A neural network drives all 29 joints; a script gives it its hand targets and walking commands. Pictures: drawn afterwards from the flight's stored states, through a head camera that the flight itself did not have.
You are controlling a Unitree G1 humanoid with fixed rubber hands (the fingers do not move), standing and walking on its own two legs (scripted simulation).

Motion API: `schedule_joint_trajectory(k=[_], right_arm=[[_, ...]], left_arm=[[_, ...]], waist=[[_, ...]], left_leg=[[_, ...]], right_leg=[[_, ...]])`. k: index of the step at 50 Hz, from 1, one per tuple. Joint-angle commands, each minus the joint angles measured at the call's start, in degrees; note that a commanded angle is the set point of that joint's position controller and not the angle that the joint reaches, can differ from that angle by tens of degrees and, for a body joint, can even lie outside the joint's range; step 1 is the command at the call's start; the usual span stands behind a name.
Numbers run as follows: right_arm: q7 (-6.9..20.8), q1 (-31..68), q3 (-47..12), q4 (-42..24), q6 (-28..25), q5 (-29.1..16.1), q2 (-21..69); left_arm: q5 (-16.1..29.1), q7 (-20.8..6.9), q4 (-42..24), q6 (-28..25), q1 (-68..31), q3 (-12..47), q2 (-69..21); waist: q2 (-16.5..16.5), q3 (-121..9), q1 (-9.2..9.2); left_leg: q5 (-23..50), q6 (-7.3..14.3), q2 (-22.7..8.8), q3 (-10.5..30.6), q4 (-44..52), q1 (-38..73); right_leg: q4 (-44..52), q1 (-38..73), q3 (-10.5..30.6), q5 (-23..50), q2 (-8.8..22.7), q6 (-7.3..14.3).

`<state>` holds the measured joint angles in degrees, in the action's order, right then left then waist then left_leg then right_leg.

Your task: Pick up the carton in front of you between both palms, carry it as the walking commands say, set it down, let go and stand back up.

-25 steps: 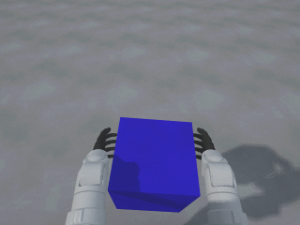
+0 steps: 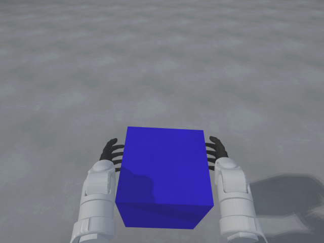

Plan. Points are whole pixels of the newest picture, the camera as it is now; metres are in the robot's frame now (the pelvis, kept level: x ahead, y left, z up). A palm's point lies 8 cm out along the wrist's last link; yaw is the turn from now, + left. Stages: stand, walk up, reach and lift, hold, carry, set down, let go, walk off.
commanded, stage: hold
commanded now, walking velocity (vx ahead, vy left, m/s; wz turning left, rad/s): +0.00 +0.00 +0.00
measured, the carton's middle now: (162, 181) +0.30 +0.00 -0.04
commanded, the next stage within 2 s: set down in 0.14 s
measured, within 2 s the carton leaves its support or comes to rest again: neither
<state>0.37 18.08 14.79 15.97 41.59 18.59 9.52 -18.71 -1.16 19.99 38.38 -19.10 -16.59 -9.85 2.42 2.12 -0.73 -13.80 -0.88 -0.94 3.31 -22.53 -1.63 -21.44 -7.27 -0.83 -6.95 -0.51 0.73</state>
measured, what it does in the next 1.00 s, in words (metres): lowers itself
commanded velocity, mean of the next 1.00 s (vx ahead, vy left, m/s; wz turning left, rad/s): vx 0.00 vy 0.00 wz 0.00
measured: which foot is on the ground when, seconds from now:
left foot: down 0.00-1.00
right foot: down 0.00-1.00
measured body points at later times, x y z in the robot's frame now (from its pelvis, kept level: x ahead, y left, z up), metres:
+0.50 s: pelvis +0.00 +0.01 -0.01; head +0.03 -0.01 +0.44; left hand +0.36 +0.14 +0.00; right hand +0.34 -0.16 -0.01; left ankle +0.00 +0.14 -0.74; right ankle +0.06 -0.11 -0.74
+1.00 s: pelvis -0.04 +0.03 -0.13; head +0.18 +0.01 +0.26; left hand +0.41 +0.13 -0.20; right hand +0.36 -0.17 -0.20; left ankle +0.00 +0.14 -0.74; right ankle +0.06 -0.11 -0.74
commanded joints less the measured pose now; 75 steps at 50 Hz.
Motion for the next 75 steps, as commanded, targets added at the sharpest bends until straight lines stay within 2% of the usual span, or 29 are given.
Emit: schedule_joint_trajectory(k=[1,9,12,15,18,22,25,29,33,36,38,40,43,46,49,54,61,68,75], right_arm=[[15.1,28.0,-30.3,0.3,-2.2,-15.0,54.3],[14.9,28.1,-29.0,1.2,-2.2,-14.5,54.1],[14.7,30.0,-26.6,3.2,-2.8,-13.3,53.8],[14.4,33.3,-21.5,7.6,-4.3,-10.8,52.6],[13.8,36.4,-14.6,12.6,-6.8,-6.9,50.0],[12.1,36.9,-6.9,16.0,-11.5,-2.2,43.2],[11.2,34.7,-4.1,16.4,-16.5,0.1,38.4],[11.2,34.1,-7.2,15.9,-24.6,-0.7,37.8],[12.2,38.9,-15.5,14.7,-31.5,-4.5,41.8],[12.4,41.6,-21.1,12.3,-34.1,-7.5,44.0],[12.3,42.4,-23.4,10.7,-34.4,-8.8,44.5],[12.5,42.8,-24.2,9.9,-33.7,-9.3,45.0],[13.4,43.5,-23.0,10.8,-31.3,-8.8,46.3],[14.2,45.4,-20.4,13.3,-28.2,-7.9,47.8],[14.4,48.0,-18.1,15.1,-25.5,-7.1,48.5],[13.3,53.2,-17.1,15.9,-24.1,-7.4,49.0],[9.9,59.7,-17.8,15.2,-24.6,-9.7,49.3],[7.2,65.7,-17.5,14.0,-24.5,-11.6,48.0],[6.3,71.4,-14.3,13.7,-24.3,-11.8,45.2]], left_arm=[[13.9,-14.8,-0.4,-1.7,-28.2,26.9,-52.9],[13.7,-14.9,-0.1,-1.8,-29.5,26.4,-52.7],[12.8,-15.1,1.4,-2.5,-32.3,25.1,-52.2],[10.3,-15.0,5.8,-4.3,-36.2,21.5,-51.2],[5.9,-14.2,11.4,-7.0,-39.5,15.6,-49.5],[0.2,-11.8,16.1,-11.3,-38.7,8.2,-44.0],[-2.1,-10.4,17.7,-16.0,-35.5,5.3,-39.3],[-0.5,-9.5,17.9,-23.8,-34.0,8.6,-39.1],[4.7,-8.2,15.5,-30.7,-39.5,18.7,-44.4],[8.7,-7.3,11.7,-32.9,-43.1,26.9,-46.2],[10.4,-6.8,10.0,-33.0,-43.8,30.4,-46.5],[11.0,-6.9,9.4,-32.2,-44.3,32.0,-47.1],[10.7,-8.0,11.1,-29.8,-45.9,31.2,-48.0],[9.6,-9.8,14.3,-27.0,-48.3,28.0,-47.7],[8.5,-11.5,17.6,-24.7,-51.1,24.5,-46.7],[8.3,-13.3,21.0,-23.5,-55.7,21.2,-45.3],[10.0,-13.5,23.7,-23.9,-61.7,20.6,-42.9],[11.5,-13.3,26.0,-23.5,-67.0,20.9,-40.6],[11.4,-12.7,29.0,-22.8,-71.9,19.3,-38.3]], waist=[[-3.8,-13.3,1.19],[-3.9,-13.4,0.61],[-3.7,-12.4,-0.10],[-3.4,-10.4,-1.09],[-2.7,-8.2,-2.04],[-1.9,-7.1,-2.39],[-2.1,-9.2,-2.45],[-1.8,-18.1,-2.20],[-0.8,-35.6,-3.04],[-0.2,-51.3,-4.31],[-0.1,-58.7,-5.06],[0.1,-62.1,-5.59],[1.2,-60.5,-6.06],[1.7,-55.9,-5.73],[1.3,-53.8,-5.39],[-0.1,-57.2,-5.17],[-0.8,-65.0,-5.48],[0.1,-69.3,-6.32],[1.8,-69.1,-7.37]], left_leg=[[-1.7,3.3,5.9,0.5,6.1,-14.2],[-0.9,3.2,5.9,0.5,5.7,-13.9],[-2.3,3.2,6.0,0.5,5.1,-14.5],[-4.9,3.3,6.1,0.5,3.6,-16.3],[-6.4,3.5,6.3,0.6,0.9,-20.3],[-4.5,3.2,7.0,0.2,-2.4,-26.2],[-0.6,2.8,7.8,-0.4,-5.4,-30.0],[5.2,2.2,8.6,-0.4,-10.8,-35.5],[13.7,0.6,8.9,0.6,-18.6,-39.0],[20.6,-0.4,8.8,1.2,-24.5,-40.6],[23.2,-0.9,8.8,1.3,-27.9,-42.8],[22.5,-1.0,9.2,1.0,-30.4,-45.4],[13.6,-0.9,9.7,0.0,-32.7,-52.8],[3.4,-0.3,10.1,-1.1,-34.7,-61.3],[-2.2,0.3,10.4,-1.9,-37.3,-67.8],[-4.2,0.9,11.1,-3.0,-43.0,-76.6],[-6.0,1.2,11.9,-4.5,-51.6,-87.5],[-8.5,1.3,12.3,-5.8,-58.5,-93.9],[-9.9,1.3,12.2,-6.1,-63.6,-97.0]], right_leg=[[2.8,17.8,5.9,-2.5,-2.7,-1.8],[3.0,18.2,6.0,-0.7,-2.1,-1.9],[2.6,17.4,5.9,-2.1,-2.1,-1.5],[1.6,15.0,5.5,-5.4,-2.4,-1.0],[-1.1,11.3,4.7,-6.3,-2.8,-0.6],[-5.7,5.8,3.5,-1.1,-3.8,-0.4],[-9.5,0.3,2.6,4.6,-4.7,-0.6],[-16.3,-6.3,2.3,11.3,-5.7,-1.0],[-24.9,-12.3,1.9,18.9,-6.3,-1.1],[-31.0,-15.7,1.5,24.1,-6.2,-1.3],[-34.3,-19.2,1.1,25.1,-6.3,-1.5],[-36.5,-24.2,0.6,23.0,-6.5,-1.8],[-38.4,-31.4,0.2,15.5,-6.9,-1.9],[-40.1,-37.9,0.0,7.2,-6.8,-1.8],[-42.2,-42.8,-0.3,2.3,-6.6,-1.9],[-47.3,-47.3,-0.4,1.6,-6.7,-2.5],[-54.9,-50.7,-0.7,2.0,-7.0,-3.6],[-61.0,-55.1,-1.6,-0.4,-7.5,-4.3],[-66.6,-62.7,-3.3,-2.3,-7.5,-4.7]])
